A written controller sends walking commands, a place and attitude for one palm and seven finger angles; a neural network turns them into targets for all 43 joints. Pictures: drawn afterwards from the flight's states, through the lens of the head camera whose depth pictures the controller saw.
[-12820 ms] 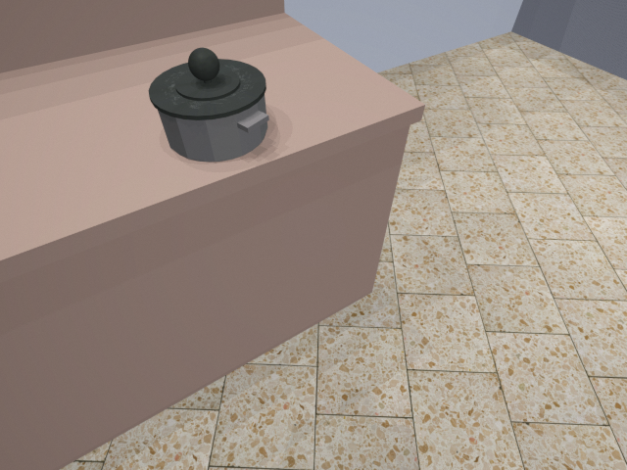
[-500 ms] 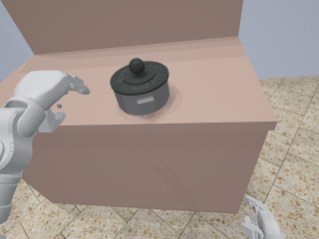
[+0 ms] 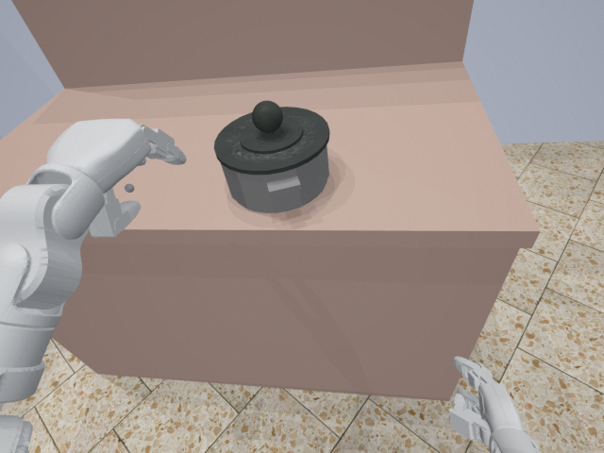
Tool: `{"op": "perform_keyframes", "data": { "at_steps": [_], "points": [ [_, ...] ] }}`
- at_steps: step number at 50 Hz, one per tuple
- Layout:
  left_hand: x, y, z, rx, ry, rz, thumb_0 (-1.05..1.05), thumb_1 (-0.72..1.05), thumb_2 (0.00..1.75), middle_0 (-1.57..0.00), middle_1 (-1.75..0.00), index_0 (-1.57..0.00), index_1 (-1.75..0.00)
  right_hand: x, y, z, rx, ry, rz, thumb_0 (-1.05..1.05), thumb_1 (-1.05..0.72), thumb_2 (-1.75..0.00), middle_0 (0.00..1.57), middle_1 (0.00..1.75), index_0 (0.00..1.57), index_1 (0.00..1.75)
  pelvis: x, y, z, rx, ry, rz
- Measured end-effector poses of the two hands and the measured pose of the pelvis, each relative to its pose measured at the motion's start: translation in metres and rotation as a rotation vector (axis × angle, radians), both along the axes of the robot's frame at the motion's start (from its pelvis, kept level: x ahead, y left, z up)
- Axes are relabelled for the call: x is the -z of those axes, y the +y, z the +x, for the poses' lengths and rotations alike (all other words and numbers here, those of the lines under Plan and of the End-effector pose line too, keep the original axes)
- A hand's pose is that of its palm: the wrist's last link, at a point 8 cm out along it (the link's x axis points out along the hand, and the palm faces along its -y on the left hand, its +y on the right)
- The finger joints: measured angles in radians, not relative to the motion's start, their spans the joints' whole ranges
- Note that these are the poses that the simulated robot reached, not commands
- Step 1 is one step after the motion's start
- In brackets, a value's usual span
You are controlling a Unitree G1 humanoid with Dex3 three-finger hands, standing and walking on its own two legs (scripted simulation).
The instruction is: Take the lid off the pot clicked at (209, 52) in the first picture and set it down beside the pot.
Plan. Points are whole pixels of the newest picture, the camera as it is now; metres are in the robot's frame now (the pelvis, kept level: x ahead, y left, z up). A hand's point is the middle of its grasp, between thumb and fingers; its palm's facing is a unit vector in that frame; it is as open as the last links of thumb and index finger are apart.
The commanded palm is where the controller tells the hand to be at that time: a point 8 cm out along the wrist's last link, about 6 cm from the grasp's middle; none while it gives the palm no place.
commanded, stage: reach forward and open the fingers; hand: left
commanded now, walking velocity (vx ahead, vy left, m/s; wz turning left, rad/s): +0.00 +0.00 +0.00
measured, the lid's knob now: (267, 116) +0.59 +0.14 +0.17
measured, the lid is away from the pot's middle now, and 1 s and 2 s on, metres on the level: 0.00 0.00 0.00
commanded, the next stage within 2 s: move the open hand above the knob in 0.06 s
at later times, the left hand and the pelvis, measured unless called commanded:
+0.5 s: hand (146, 138) +0.38 +0.23 +0.26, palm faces +0.08 -0.04 -1.00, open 9.9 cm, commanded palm +0.34 +0.21 +0.32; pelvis +0.02 +0.00 +0.00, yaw +0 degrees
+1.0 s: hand (202, 115) +0.44 +0.18 +0.26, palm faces +0.00 +0.00 -1.00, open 9.9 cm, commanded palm +0.41 +0.18 +0.32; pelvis +0.03 +0.00 +0.00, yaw +1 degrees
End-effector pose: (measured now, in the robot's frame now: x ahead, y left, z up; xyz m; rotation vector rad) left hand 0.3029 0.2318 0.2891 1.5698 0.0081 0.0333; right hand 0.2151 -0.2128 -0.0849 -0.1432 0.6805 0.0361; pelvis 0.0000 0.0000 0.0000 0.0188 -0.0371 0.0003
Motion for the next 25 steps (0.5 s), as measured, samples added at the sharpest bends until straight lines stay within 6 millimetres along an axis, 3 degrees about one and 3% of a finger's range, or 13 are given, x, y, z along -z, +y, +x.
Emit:
{"op": "perform_keyframes", "data": {
  "at_steps": [6,9,11,15,18,22,25],
  "points": [
    [-0.024,0.015,0.007,-0.038,-0.067,0.019,0.00,-0.40,1.73,-0.92,-0.08,-0.92,-0.08,-0.001,0.007,0.007,-0.007,0.008,-0.002,0.01,-0.90,-0.89,0.20,0.30,0.20,0.30,0.000,0.002,0.004,-0.005,0.009,-0.004],
    [-0.023,0.024,0.010,-0.083,-0.062,-0.020,0.00,-0.40,1.73,-0.92,-0.08,-0.91,-0.08,0.001,0.011,0.009,-0.010,0.018,0.015,0.01,-0.90,-0.89,0.20,0.30,0.20,0.30,-0.001,0.004,0.007,-0.004,0.018,-0.004],
    [-0.012,0.021,0.012,-0.078,-0.036,-0.038,0.00,-0.40,1.73,-0.91,-0.08,-0.91,-0.08,0.001,0.013,0.011,-0.017,0.020,0.023,0.01,-0.90,-0.89,0.20,0.30,0.20,0.30,-0.001,0.005,0.009,-0.006,0.021,-0.005],
    [0.004,-0.005,0.017,0.024,-0.001,-0.023,0.00,-0.40,1.73,-0.91,-0.08,-0.91,-0.08,0.002,0.019,0.016,-0.038,0.021,0.007,0.01,-0.90,-0.89,0.20,0.30,0.20,0.30,-0.001,0.006,0.012,-0.014,0.017,-0.006],
    [-0.008,-0.017,0.028,0.068,-0.030,0.032,0.00,-0.40,1.73,-0.92,-0.08,-0.91,-0.08,0.002,0.021,0.020,-0.042,0.022,-0.001,0.01,-0.90,-0.89,0.20,0.30,0.20,0.30,-0.001,0.006,0.014,-0.017,0.020,-0.006],
    [-0.030,-0.005,0.048,-0.010,-0.077,0.014,0.00,-0.40,1.73,-0.92,-0.08,-0.92,-0.09,0.005,0.020,0.021,-0.028,0.046,0.022,0.01,-0.90,-0.89,0.20,0.30,0.20,0.30,-0.001,0.005,0.017,-0.011,0.037,-0.005],
    [-0.026,-0.004,0.056,-0.050,-0.064,-0.039,0.00,-0.40,1.73,-0.91,-0.08,-0.91,-0.08,0.008,0.017,0.019,-0.020,0.067,0.044,0.01,-0.90,-0.89,0.20,0.30,0.20,0.30,-0.002,0.005,0.021,-0.007,0.048,-0.004]
  ]
}}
